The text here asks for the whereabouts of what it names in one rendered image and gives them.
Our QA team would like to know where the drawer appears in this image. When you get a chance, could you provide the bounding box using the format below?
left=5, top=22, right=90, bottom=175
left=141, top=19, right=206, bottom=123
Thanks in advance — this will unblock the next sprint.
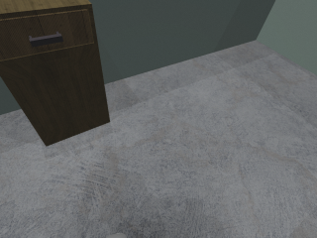
left=0, top=9, right=93, bottom=60

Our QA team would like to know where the cabinet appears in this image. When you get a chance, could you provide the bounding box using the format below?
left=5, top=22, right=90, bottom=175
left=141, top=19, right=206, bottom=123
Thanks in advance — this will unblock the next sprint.
left=0, top=0, right=110, bottom=146

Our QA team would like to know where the handle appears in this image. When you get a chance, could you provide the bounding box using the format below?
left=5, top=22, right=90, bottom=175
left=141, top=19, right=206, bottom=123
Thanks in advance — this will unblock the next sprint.
left=29, top=31, right=63, bottom=47

